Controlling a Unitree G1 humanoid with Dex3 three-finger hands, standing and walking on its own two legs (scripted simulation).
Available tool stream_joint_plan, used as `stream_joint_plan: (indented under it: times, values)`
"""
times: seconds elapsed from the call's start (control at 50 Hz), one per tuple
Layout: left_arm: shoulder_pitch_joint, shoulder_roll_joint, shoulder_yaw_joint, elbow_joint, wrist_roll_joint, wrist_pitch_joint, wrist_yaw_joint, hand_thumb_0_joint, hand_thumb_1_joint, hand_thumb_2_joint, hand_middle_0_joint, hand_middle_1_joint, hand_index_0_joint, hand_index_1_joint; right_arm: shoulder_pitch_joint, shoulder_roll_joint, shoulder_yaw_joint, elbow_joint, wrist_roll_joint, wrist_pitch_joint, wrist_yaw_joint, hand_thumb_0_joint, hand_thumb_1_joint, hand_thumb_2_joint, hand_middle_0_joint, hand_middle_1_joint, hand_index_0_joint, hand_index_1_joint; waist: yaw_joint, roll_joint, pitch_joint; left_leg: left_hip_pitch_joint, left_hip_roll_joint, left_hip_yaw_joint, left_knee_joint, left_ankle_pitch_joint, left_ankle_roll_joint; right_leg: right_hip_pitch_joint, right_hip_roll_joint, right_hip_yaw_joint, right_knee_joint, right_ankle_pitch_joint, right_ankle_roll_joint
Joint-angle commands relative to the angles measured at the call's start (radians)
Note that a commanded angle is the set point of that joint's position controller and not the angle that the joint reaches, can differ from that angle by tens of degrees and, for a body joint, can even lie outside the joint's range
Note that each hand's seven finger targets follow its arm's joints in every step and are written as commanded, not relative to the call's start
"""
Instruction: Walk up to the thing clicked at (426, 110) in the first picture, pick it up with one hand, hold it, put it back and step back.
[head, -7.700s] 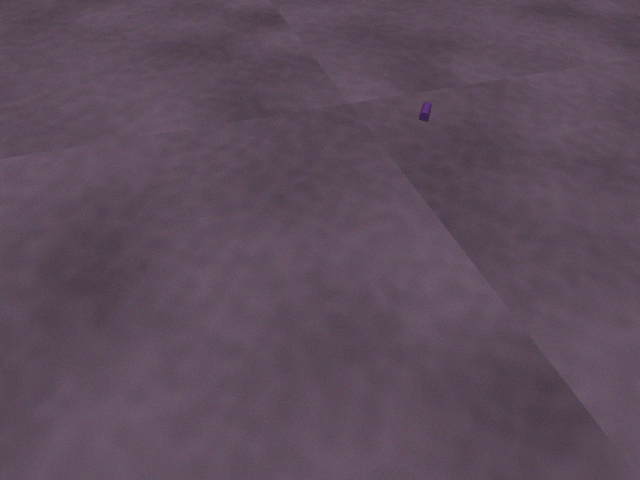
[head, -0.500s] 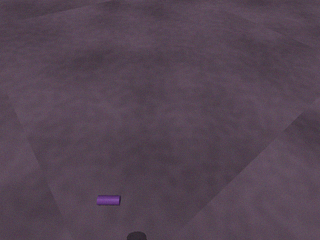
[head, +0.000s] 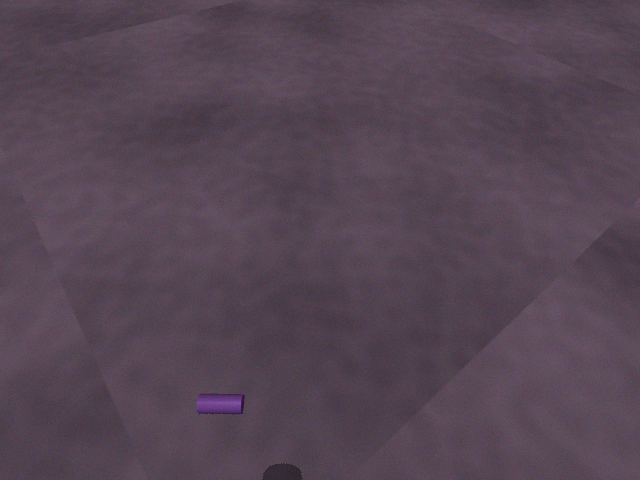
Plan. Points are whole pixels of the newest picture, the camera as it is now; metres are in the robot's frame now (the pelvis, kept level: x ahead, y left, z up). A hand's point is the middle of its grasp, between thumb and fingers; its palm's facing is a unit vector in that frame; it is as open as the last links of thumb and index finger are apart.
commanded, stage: stand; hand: left
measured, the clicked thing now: (220, 403) +0.46 +0.28 -0.76
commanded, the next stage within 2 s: none
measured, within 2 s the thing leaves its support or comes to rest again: neither
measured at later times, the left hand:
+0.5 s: hand out of the picture +0.09 +0.24 -0.15, palm faces -0.03 -0.94 -0.35, open 7.4 cm
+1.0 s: hand out of the picture +0.09 +0.24 -0.15, palm faces -0.03 -0.94 -0.35, open 7.4 cm
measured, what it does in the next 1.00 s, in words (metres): stands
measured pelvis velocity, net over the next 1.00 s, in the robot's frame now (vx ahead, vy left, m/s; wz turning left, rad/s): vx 0.01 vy -0.01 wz -0.01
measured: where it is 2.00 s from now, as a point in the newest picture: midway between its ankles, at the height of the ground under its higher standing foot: outside the picture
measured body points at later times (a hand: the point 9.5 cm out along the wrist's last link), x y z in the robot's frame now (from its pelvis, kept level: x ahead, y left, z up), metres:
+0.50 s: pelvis +0.01 -0.01 +0.00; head +0.02 -0.02 +0.45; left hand +0.09 +0.29 -0.13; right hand +0.08 -0.31 -0.14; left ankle +0.01 +0.14 -0.75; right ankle +0.00 -0.11 -0.75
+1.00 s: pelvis +0.01 -0.01 +0.00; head +0.01 -0.02 +0.45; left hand +0.09 +0.29 -0.13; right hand +0.07 -0.31 -0.14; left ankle +0.01 +0.14 -0.75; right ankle +0.00 -0.11 -0.75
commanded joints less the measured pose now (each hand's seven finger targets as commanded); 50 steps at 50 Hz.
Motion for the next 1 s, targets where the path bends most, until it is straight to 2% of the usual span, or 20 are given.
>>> stream_joint_plan:
  times: [0.0,0.1,0.16,0.22,0.32,0.44,0.46,0.5,0.54,0.6,0.66,0.72,0.76,0.88,0.98]
  values:
    - [-0.038,0.211,0.032,-0.060,-0.005,-0.027,0.016,0.000,0.900,0.900,-0.200,-0.300,-0.200,-0.300,-0.042,-0.210,-0.038,-0.051,0.008,-0.020,-0.012,0.000,-0.900,-0.900,0.200,0.300,0.200,0.300,-0.001,-0.007,-0.108,0.031,0.112,-0.087,-0.040,0.146,0.027,0.027,-0.127,0.110,-0.055,0.124,-0.011]
    - [-0.035,0.216,0.030,-0.061,-0.003,-0.027,0.018,0.000,0.900,0.900,-0.200,-0.300,-0.200,-0.300,-0.043,-0.205,-0.035,-0.050,0.009,-0.016,-0.012,0.000,-0.900,-0.900,0.200,0.300,0.200,0.300,-0.004,-0.016,-0.095,0.023,0.107,-0.082,-0.037,0.113,0.025,0.017,-0.128,0.116,-0.063,0.105,-0.009]
    - [-0.027,0.216,0.031,-0.065,-0.004,-0.028,0.018,0.000,0.900,0.900,-0.200,-0.300,-0.200,-0.300,-0.038,-0.219,-0.038,-0.048,0.007,-0.018,-0.013,0.000,-0.900,-0.900,0.200,0.300,0.200,0.300,-0.002,0.009,-0.122,0.040,0.114,-0.076,-0.028,0.159,0.027,0.037,-0.130,0.117,-0.052,0.161,-0.014]
    - [-0.016,0.220,0.031,-0.063,-0.004,-0.030,0.021,0.000,0.900,0.900,-0.200,-0.300,-0.200,-0.300,-0.038,-0.207,-0.037,-0.050,0.007,-0.017,-0.013,0.000,-0.900,-0.900,0.200,0.300,0.200,0.300,-0.001,-0.014,-0.123,0.043,0.114,-0.071,-0.024,0.183,0.027,0.048,-0.130,0.111,-0.046,0.213,-0.011]
    - [-0.026,0.216,0.030,-0.062,-0.005,-0.027,0.020,0.000,0.900,0.900,-0.200,-0.300,-0.200,-0.300,-0.037,-0.212,-0.034,-0.047,0.009,-0.014,-0.014,0.000,-0.900,-0.900,0.200,0.300,0.200,0.300,-0.001,-0.002,-0.097,0.021,0.111,-0.074,-0.035,0.126,0.023,0.037,-0.127,0.117,-0.062,0.143,-0.011]
    - [-0.019,0.217,0.031,-0.064,-0.005,-0.028,0.019,0.000,0.900,0.900,-0.200,-0.300,-0.200,-0.300,-0.029,-0.216,-0.033,-0.045,0.009,-0.016,-0.015,0.000,-0.900,-0.900,0.200,0.300,0.200,0.300,0.000,0.005,-0.097,0.033,0.116,-0.074,-0.034,0.136,0.025,0.034,-0.127,0.122,-0.062,0.159,-0.014]
    - [-0.021,0.225,0.032,-0.068,-0.005,-0.027,0.021,0.000,0.900,0.900,-0.200,-0.300,-0.200,-0.300,-0.024,-0.205,-0.032,-0.051,0.007,-0.015,-0.014,0.000,-0.900,-0.900,0.200,0.300,0.200,0.300,-0.001,-0.014,-0.107,0.031,0.115,-0.067,-0.030,0.163,0.024,0.052,-0.129,0.115,-0.054,0.199,-0.015]
    - [-0.020,0.222,0.032,-0.068,-0.005,-0.028,0.021,0.000,0.900,0.900,-0.200,-0.300,-0.200,-0.300,-0.022,-0.206,-0.032,-0.052,0.008,-0.015,-0.015,0.000,-0.900,-0.900,0.200,0.300,0.200,0.300,0.000,-0.018,-0.098,0.021,0.112,-0.068,-0.031,0.152,0.022,0.055,-0.126,0.115,-0.057,0.201,-0.012]
    - [-0.021,0.226,0.032,-0.067,-0.006,-0.027,0.021,0.000,0.900,0.900,-0.200,-0.300,-0.200,-0.300,-0.020,-0.207,-0.031,-0.050,0.008,-0.013,-0.015,0.000,-0.900,-0.900,0.200,0.300,0.200,0.300,-0.001,-0.018,-0.084,0.011,0.109,-0.068,-0.036,0.112,0.021,0.049,-0.126,0.121,-0.070,0.148,-0.012]
    - [-0.031,0.227,0.034,-0.074,-0.005,-0.025,0.019,0.000,0.900,0.900,-0.200,-0.300,-0.200,-0.300,-0.019,-0.213,-0.032,-0.052,0.007,-0.014,-0.016,0.000,-0.900,-0.900,0.200,0.300,0.200,0.300,-0.002,-0.001,-0.104,0.024,0.113,-0.067,-0.036,0.120,0.025,0.049,-0.127,0.120,-0.064,0.150,-0.018]
    - [-0.021,0.222,0.032,-0.073,-0.006,-0.027,0.020,0.000,0.900,0.900,-0.200,-0.300,-0.200,-0.300,-0.017,-0.215,-0.031,-0.051,0.008,-0.017,-0.017,0.000,-0.900,-0.900,0.200,0.300,0.200,0.300,0.002,0.008,-0.115,0.042,0.119,-0.067,-0.029,0.184,0.023,0.058,-0.125,0.116,-0.051,0.222,-0.016]
    - [-0.021,0.221,0.032,-0.072,-0.005,-0.025,0.020,0.000,0.900,0.900,-0.200,-0.300,-0.200,-0.300,-0.018,-0.215,-0.031,-0.052,0.009,-0.016,-0.019,0.000,-0.900,-0.900,0.200,0.300,0.200,0.300,0.002,0.003,-0.107,0.045,0.120,-0.067,-0.032,0.166,0.024,0.051,-0.125,0.117,-0.055,0.195,-0.018]
    - [-0.019,0.225,0.032,-0.073,-0.005,-0.026,0.020,0.000,0.900,0.900,-0.200,-0.300,-0.200,-0.300,-0.012,-0.208,-0.029,-0.053,0.007,-0.015,-0.018,0.000,-0.900,-0.900,0.200,0.300,0.200,0.300,-0.001,-0.010,-0.109,0.048,0.118,-0.061,-0.029,0.174,0.024,0.044,-0.122,0.115,-0.054,0.213,-0.016]
    - [-0.022,0.228,0.033,-0.071,-0.006,-0.025,0.019,0.000,0.900,0.900,-0.200,-0.300,-0.200,-0.300,-0.002,-0.211,-0.027,-0.051,0.008,-0.014,-0.017,0.000,-0.900,-0.900,0.200,0.300,0.200,0.300,-0.001,-0.007,-0.072,0.021,0.115,-0.067,-0.050,0.106,0.023,0.024,-0.118,0.121,-0.069,0.118,-0.016]
    - [-0.016,0.225,0.030,-0.073,-0.004,-0.027,0.020,0.000,0.900,0.900,-0.200,-0.300,-0.200,-0.300,0.002,-0.212,-0.030,-0.053,0.007,-0.014,-0.017,0.000,-0.900,-0.900,0.200,0.300,0.200,0.300,-0.002,-0.008,-0.092,0.028,0.117,-0.064,-0.041,0.118,0.027,0.045,-0.124,0.126,-0.068,0.153,-0.018]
